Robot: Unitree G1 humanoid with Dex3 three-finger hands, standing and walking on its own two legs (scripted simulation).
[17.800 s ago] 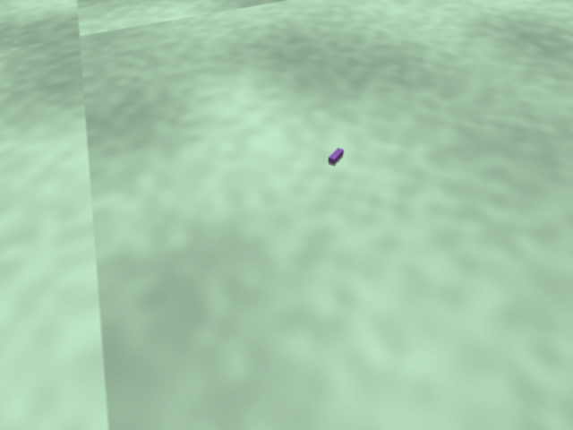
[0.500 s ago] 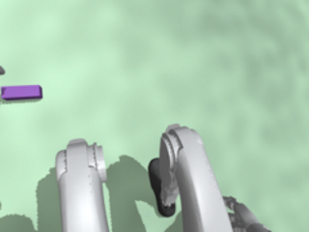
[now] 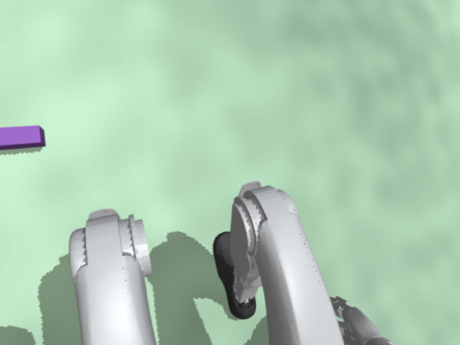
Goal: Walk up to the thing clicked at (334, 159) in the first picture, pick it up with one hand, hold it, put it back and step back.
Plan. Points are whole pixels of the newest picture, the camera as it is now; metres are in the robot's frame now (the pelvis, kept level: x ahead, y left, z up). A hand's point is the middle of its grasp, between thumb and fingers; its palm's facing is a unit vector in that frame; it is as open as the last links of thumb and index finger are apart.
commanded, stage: rise first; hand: left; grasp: from above
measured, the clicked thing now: (13, 138) +0.47 +0.33 -0.30
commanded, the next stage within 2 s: approach in 0.62 s
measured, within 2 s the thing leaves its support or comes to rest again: neither
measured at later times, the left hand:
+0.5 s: hand out of the picture +0.42 +0.37 -0.17, palm faces -0.45 -0.09 -0.89, open 11.1 cm
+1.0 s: hand out of the picture +0.45 +0.35 -0.18, palm faces -0.45 -0.05 -0.89, open 11.2 cm
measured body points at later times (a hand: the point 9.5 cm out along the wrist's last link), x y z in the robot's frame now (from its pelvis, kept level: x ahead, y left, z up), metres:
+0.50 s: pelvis +0.00 +0.00 +0.00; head +0.24 +0.11 +0.36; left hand +0.44 +0.37 -0.12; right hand +0.08 -0.28 -0.08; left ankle +0.07 +0.12 -0.28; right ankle +0.11 -0.12 -0.28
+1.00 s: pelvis +0.00 +0.00 +0.00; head +0.25 +0.11 +0.36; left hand +0.47 +0.35 -0.13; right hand +0.06 -0.27 -0.08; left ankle +0.07 +0.12 -0.28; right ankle +0.11 -0.12 -0.28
